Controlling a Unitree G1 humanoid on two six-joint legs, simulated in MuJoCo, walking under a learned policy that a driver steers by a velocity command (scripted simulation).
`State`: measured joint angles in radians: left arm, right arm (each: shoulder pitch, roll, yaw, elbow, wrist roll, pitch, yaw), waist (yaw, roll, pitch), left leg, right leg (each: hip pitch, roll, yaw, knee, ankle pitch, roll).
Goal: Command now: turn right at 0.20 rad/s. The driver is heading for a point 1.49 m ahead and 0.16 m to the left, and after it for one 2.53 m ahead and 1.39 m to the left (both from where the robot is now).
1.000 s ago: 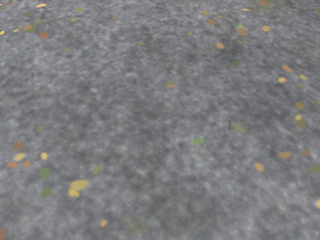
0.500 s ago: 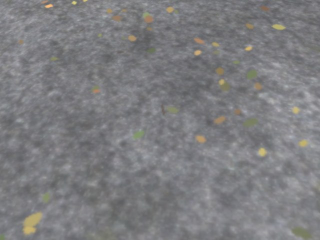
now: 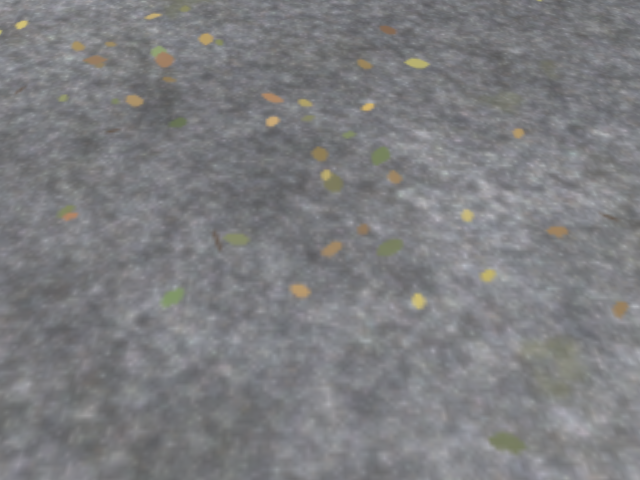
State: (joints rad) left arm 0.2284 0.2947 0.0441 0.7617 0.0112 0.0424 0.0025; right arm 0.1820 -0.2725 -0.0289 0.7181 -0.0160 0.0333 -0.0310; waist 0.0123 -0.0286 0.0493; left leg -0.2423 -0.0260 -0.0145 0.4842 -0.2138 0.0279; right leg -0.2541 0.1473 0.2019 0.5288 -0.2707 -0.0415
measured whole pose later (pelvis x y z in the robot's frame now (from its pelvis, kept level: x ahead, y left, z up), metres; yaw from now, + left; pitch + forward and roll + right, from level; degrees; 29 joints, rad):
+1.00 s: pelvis +0.35 +0.01 +0.00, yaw -1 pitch -1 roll +0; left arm 0.32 0.26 0.03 0.98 0.03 -0.07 -0.01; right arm 0.20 -0.26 -0.04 0.87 -0.02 -0.06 0.02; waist 0.03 -0.02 0.07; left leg -0.30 -0.05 0.10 0.48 -0.18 0.10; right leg -0.34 -0.01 0.02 1.16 -0.32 -0.08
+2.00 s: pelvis +0.90 +0.01 -0.02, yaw +12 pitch +1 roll +0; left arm 0.38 0.21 0.04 1.02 0.02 -0.07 0.02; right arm 0.06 -0.22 -0.05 0.84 -0.04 -0.04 0.03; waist 0.02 -0.01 0.07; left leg -0.45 -0.06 0.12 0.61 -0.18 0.16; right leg -0.06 -0.05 -0.20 0.84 -0.45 -0.02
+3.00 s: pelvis +1.38 +0.14 -0.01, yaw +30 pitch +0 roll -2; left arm 0.30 0.22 0.04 0.93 0.01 -0.05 0.03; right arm 0.14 -0.21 -0.02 0.84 -0.04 -0.03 0.03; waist 0.02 0.01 0.07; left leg -0.42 -0.01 0.06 0.55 -0.10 0.09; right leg -0.07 0.02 -0.20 0.50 -0.41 -0.04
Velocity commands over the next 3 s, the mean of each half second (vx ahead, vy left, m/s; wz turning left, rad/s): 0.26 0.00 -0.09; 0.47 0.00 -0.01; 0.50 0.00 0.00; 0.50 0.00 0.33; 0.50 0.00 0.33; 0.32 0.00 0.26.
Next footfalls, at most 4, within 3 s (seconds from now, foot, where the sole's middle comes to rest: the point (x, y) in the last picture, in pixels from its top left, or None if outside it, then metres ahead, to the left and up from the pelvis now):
0.40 right None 0.10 -0.11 -0.77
0.86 left None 0.44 0.08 -0.77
1.40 right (368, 360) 0.75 -0.10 -0.77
1.96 left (290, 263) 1.02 0.09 -0.77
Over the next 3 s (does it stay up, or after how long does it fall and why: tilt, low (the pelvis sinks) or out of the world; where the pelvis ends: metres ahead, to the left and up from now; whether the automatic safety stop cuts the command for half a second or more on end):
stays up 1.38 0.14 -0.01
